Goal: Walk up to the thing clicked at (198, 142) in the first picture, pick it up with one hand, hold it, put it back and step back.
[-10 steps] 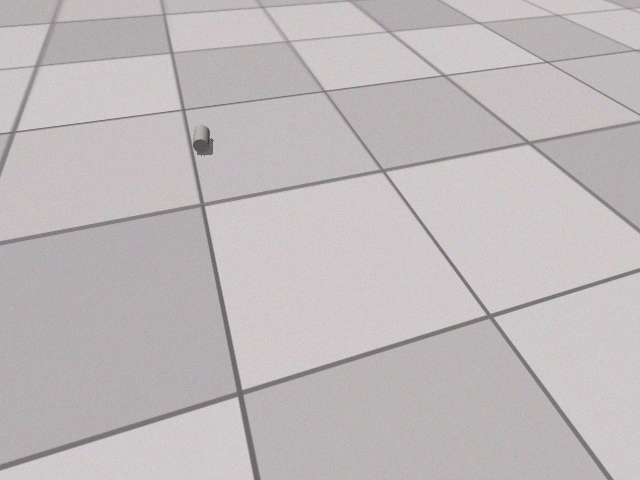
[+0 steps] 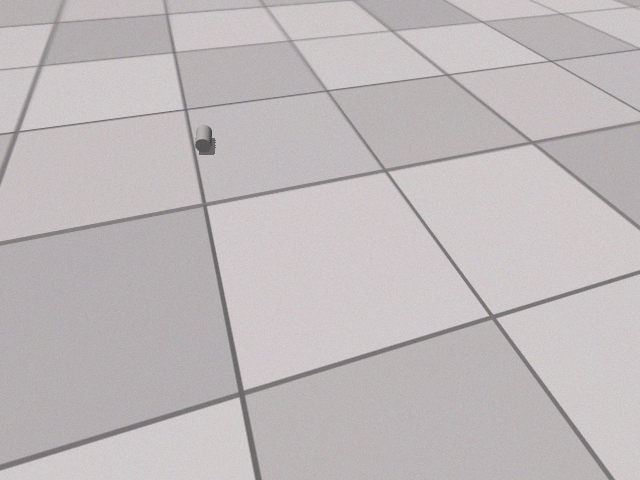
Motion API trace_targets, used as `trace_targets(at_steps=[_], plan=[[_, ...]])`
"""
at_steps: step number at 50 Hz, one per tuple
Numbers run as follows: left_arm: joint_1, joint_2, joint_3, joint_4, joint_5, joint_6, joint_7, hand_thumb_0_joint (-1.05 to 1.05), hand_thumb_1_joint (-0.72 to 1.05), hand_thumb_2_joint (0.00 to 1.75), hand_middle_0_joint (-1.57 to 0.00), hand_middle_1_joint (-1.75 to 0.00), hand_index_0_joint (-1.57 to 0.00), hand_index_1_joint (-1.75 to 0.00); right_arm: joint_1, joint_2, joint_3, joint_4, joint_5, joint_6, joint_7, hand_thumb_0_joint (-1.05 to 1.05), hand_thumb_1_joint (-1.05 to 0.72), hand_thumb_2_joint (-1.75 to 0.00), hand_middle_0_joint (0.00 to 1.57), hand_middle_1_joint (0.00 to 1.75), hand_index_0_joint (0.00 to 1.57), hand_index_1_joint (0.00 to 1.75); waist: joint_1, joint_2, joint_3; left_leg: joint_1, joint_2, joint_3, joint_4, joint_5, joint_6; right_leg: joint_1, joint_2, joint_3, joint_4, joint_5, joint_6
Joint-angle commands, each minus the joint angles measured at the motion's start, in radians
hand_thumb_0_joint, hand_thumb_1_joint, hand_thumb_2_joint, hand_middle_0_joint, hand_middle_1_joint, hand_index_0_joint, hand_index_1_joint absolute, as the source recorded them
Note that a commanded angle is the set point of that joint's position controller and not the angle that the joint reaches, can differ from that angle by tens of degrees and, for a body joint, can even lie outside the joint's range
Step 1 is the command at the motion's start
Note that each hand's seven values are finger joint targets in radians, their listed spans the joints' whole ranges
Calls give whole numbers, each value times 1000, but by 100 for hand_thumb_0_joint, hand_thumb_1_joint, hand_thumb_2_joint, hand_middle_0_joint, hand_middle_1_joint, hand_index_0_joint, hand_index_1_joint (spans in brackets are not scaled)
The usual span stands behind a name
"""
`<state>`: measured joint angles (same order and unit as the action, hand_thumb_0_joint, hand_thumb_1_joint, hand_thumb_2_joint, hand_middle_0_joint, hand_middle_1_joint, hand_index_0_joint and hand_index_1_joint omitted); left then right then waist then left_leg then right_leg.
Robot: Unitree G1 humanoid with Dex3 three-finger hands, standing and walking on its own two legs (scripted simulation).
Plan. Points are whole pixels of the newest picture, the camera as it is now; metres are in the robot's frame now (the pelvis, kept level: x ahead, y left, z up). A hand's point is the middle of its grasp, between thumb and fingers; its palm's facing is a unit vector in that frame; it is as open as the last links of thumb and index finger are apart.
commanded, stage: stand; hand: left
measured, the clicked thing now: (203, 136) +2.00 +0.63 -0.74
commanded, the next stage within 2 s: walk up in 0.92 s
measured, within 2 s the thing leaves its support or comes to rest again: neither
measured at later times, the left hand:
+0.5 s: hand out of the picture +0.07 +0.24 -0.16, palm faces -0.02 -0.94 -0.34, open 7.4 cm
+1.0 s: hand out of the picture +0.09 +0.26 -0.15, palm faces +0.07 -0.95 -0.30, open 7.4 cm
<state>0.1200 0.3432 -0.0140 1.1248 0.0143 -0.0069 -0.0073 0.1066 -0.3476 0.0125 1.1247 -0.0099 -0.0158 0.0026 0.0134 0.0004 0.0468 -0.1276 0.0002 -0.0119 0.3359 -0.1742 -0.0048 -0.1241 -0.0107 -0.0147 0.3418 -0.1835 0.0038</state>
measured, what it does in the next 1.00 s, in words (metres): stands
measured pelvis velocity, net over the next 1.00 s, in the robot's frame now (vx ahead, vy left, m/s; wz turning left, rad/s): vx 0.01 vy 0.00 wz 0.09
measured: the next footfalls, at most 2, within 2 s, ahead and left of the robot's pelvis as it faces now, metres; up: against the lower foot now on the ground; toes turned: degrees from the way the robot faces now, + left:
left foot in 1.26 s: +0.16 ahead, +0.23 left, +0.00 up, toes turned +26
right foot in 1.70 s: +0.58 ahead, +0.04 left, +0.00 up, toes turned +34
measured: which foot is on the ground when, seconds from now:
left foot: down 0.00-0.96, up 0.98-1.00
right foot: down 0.00-1.00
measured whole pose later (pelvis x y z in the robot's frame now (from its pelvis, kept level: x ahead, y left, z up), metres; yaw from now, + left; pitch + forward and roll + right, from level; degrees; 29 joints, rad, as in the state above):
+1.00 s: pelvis +0.01 +0.00 +0.00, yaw +5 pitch -1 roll -1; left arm 0.11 0.36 0.05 1.04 0.03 -0.03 -0.06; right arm 0.19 -0.37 -0.01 1.09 -0.02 0.00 0.05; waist 0.01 0.00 0.02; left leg -0.24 0.01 -0.05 0.53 -0.31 0.00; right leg -0.12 -0.02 -0.12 0.37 -0.29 -0.02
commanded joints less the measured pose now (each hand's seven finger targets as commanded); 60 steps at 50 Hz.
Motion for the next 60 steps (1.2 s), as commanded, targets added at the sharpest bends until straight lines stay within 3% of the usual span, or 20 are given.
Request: trace_targets(at_steps=[1, 8, 26, 29, 39, 44, 45, 46, 47, 48, 49, 50, 51, 53, 55, 56, 58, 59, 60], plan=[[-33, 211, 44, -54, -4, -26, 16, 0, 90, 90, -20, -30, -20, -30, -36, -205, -41, -59, 4, -23, -13, 0, -90, -90, 20, 30, 20, 30, -7, 3, -74, 8, 125, -100, -47, 149, 35, 26, -118, 96, -49, 125, -28], [-46, 217, 46, -55, -4, -27, 18, 0, 90, 90, -20, -30, -20, -30, -33, -207, -42, -59, 2, -18, -12, 0, -90, -90, 20, 30, 20, 30, -13, -13, -59, 11, 121, -100, -52, 93, 29, 5, -119, 100, -64, 75, -29], [-47, 212, 48, -57, -4, -29, 18, 0, 90, 90, -20, -30, -20, -30, -33, -210, -40, -62, 3, -17, -14, 0, -90, -90, 20, 30, 20, 30, -9, -1, -80, 20, 127, -97, -39, 157, 30, 40, -125, 98, -68, 158, -27], [-45, 220, 49, -54, -5, -28, 19, 0, 90, 90, -20, -30, -20, -30, -23, -203, -39, -59, 3, -15, -15, 0, -90, -90, 20, 30, 20, 30, -12, -1, -62, 12, 122, -99, -51, 123, 24, 27, -122, 98, -73, 122, -28], [-45, 214, 49, -57, -4, -29, 18, 0, 90, 90, -20, -30, -20, -30, -21, -205, -38, -61, 2, -18, -15, 0, -90, -90, 20, 30, 20, 30, -8, 9, -77, 4, 128, -98, -51, 172, 28, 65, -125, 96, -67, 169, -28], [-47, 217, 51, -56, -2, -27, 19, 0, 90, 90, -20, -30, -20, -30, -20, -203, -39, -62, 1, -16, -15, 0, -90, -90, 20, 30, 20, 30, -13, -5, -67, 10, 126, -98, -55, 147, 29, 46, -124, 92, -72, 145, -29], [-44, 218, 52, -54, -5, -25, 19, 0, 90, 90, -20, -30, -20, -30, -18, -208, -39, -60, 2, -16, -15, 0, -90, -90, 20, 30, 20, 30, -11, 8, -57, 5, 123, -100, -61, 136, 25, 47, -121, 91, -72, 128, -28], [-35, 366, 153, -141, 13, -46, -28, 0, 90, 90, -20, -30, -20, -30, -20, -334, -110, -131, 12, -28, 32, 0, -90, -90, 20, 30, 20, 30, 63, -13, -151, -267, 108, -236, -15, -328, 82, 265, -72, -27, 104, -362, -56], [0, 370, 165, -146, 29, -52, -44, 0, 90, 90, -20, -30, -20, -30, -131, -329, -98, -174, -2, -32, 53, 0, -90, -90, 20, 30, 20, 30, 122, -34, -72, -535, 66, -197, 14, -389, 47, 365, -125, 58, 59, -507, -94], [136, 400, 182, -147, 25, -54, -46, 0, 90, 90, -20, -30, -20, -30, -262, -277, -80, -246, -10, -36, 59, 0, -90, -90, 20, 30, 20, 30, 208, -124, -54, -742, -11, -3, 198, -257, -11, 497, -287, 177, -141, -633, -145], [123, 421, 189, -159, 21, -55, -45, 0, 90, 90, -20, -30, -20, -30, -308, -237, -82, -277, -24, -34, 60, 0, -90, -90, 20, 30, 20, 30, 215, -292, -31, -824, 42, 34, 491, -230, 20, 415, -503, 362, -282, -637, -220], [1, 412, 186, -222, 20, -59, -48, 0, 90, 90, -20, -30, -20, -30, -284, -280, -98, -281, -30, -33, 64, 0, -90, -90, 20, 30, 20, 30, 158, -191, 11, -777, 140, 8, 598, -219, -3, 263, -574, 381, -306, -614, -252], [-97, 386, 175, -266, 19, -65, -51, 0, 90, 90, -20, -30, -20, -30, -212, -307, -106, -254, -18, -31, 78, 0, -90, -90, 20, 30, 20, 30, 94, -106, 7, -706, 167, -22, 639, -192, -6, 172, -546, 336, -315, -617, -245], [-196, 374, 175, -291, 31, -74, -63, 0, 90, 90, -20, -30, -20, -30, -95, -343, -137, -223, -2, -16, 110, 0, -90, -90, 20, 30, 20, 30, 3, -113, -43, -568, 207, -18, 592, -168, -10, 116, -458, 135, -307, -583, -197], [-230, 400, 185, -294, 37, -75, -77, 0, 90, 90, -20, -30, -20, -30, -38, -326, -140, -209, 4, -4, 136, 0, -90, -90, 20, 30, 20, 30, -31, -157, -70, -409, 186, 52, 480, -129, -16, 59, -349, -56, -255, -501, -161], [-222, 403, 190, -288, 37, -70, -81, 0, 90, 90, -20, -30, -20, -30, -20, -311, -138, -202, 5, -3, 142, 0, -90, -90, 20, 30, 20, 30, -29, -165, -71, -332, 160, 108, 427, -100, -25, 27, -305, -125, -214, -489, -153], [-209, 399, 189, -279, 40, -59, -91, 0, 90, 90, -20, -30, -20, -30, 11, -286, -138, -192, 2, -6, 139, 0, -90, -90, 20, 30, 20, 30, -28, -130, -63, -155, 97, 218, 332, -17, -33, -75, -271, -195, -136, -521, -142], [-228, 397, 188, -280, 38, -53, -93, 0, 90, 90, -20, -30, -20, -30, 50, -290, -142, -176, -2, -7, 128, 0, -90, -90, 20, 30, 20, 30, -45, -121, -64, -66, 79, 252, 333, 0, -29, -147, -276, -199, -95, -583, -142], [-232, 383, 179, -278, 38, -46, -94, 0, 90, 90, -20, -30, -20, -30, 80, -301, -149, -165, -4, -7, 117, 0, -90, -90, 20, 30, 20, 30, -58, -80, -55, -4, 54, 267, 322, -19, -24, -191, -260, -210, -18, -566, -143]])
